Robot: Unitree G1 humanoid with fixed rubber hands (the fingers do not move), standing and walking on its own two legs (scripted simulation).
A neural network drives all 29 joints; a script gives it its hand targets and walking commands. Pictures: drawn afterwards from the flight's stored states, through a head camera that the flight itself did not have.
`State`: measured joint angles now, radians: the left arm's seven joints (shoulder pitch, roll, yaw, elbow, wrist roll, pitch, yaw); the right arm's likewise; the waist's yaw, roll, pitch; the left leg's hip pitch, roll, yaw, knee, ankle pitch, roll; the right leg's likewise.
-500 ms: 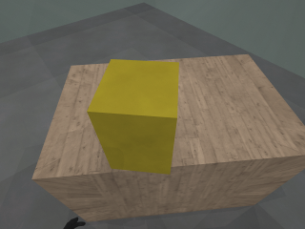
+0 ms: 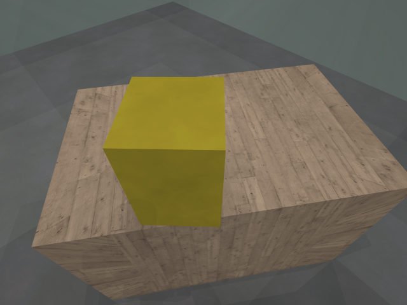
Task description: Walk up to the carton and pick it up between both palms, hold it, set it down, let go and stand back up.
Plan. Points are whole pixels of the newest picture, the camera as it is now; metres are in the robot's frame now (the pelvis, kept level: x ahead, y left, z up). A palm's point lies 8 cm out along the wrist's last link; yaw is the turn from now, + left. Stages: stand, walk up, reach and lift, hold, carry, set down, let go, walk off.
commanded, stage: walk up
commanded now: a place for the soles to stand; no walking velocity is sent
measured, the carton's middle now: (179, 156) +0.44 +0.05 +0.03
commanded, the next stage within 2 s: none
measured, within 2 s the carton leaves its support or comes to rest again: neither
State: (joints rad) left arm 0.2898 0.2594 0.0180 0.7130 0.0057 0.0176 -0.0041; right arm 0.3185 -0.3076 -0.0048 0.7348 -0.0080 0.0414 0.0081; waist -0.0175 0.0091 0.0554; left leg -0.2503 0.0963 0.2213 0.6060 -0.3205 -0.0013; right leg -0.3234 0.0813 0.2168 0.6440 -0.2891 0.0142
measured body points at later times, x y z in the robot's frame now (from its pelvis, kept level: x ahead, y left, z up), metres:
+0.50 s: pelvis +0.00 +0.00 +0.00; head +0.02 -0.01 +0.45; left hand +0.10 +0.26 -0.11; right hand +0.06 -0.28 -0.13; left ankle +0.00 +0.12 -0.73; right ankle +0.04 -0.13 -0.73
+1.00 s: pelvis +0.02 +0.01 +0.00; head +0.02 +0.00 +0.45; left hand +0.13 +0.25 -0.11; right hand +0.05 -0.27 -0.13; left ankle +0.00 +0.12 -0.73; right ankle +0.04 -0.12 -0.73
